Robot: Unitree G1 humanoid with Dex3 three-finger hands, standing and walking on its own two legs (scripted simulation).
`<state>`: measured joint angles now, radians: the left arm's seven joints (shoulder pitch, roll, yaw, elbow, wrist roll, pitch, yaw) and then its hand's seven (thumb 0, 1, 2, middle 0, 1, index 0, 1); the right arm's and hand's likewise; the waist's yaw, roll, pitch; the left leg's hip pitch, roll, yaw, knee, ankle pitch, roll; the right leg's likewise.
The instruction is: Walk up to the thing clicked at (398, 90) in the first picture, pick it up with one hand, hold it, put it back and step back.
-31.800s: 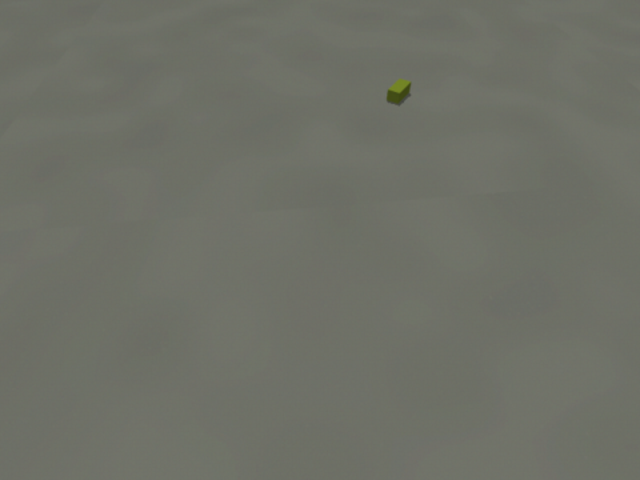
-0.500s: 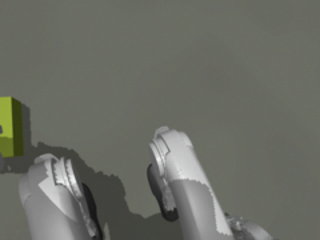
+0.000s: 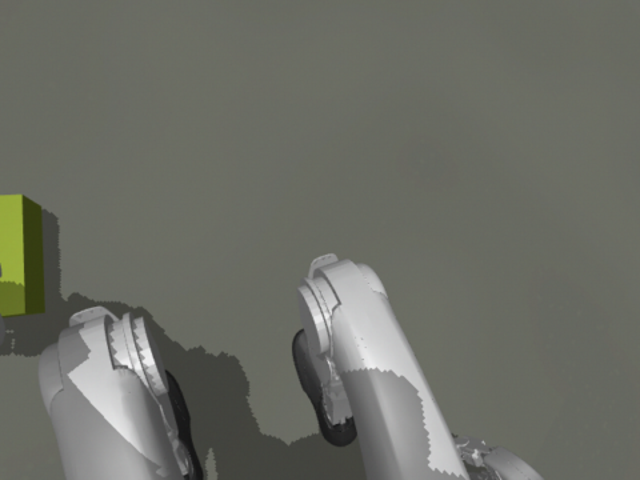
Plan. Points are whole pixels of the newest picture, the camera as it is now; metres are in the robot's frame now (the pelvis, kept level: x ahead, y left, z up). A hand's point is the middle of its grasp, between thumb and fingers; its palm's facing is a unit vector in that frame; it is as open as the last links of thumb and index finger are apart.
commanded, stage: rise first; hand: left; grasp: from above
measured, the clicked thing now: (2, 258) +0.42 +0.35 -0.30
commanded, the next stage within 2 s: none
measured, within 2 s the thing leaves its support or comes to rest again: neither
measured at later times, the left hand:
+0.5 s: hand out of the picture +0.39 +0.37 -0.18, palm faces +0.09 -0.45 -0.89, open 12.6 cm
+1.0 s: hand out of the picture +0.38 +0.38 -0.19, palm faces +0.09 -0.46 -0.89, open 12.2 cm
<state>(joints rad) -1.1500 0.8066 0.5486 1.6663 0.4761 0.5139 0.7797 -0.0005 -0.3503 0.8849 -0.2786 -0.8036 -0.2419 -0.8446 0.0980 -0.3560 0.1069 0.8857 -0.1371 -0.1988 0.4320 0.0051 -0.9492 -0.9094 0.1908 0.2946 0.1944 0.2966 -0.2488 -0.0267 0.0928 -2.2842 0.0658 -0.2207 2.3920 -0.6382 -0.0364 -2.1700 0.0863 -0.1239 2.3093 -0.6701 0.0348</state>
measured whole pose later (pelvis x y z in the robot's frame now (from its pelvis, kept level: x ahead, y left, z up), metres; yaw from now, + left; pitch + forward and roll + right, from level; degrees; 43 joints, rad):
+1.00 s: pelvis +0.00 +0.00 +0.00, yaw -1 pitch +28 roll -10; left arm -1.14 0.86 0.54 1.67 0.49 0.50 0.76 0.00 -0.20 0.77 -0.43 -0.63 -0.38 -0.68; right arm 0.09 -0.36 0.14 0.88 -0.15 -0.23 0.42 0.01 -0.95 -0.91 0.19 0.29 0.19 0.30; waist -0.25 -0.04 0.11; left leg -2.28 0.06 -0.23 2.41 -0.65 -0.03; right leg -2.16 0.09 -0.13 2.32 -0.68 0.04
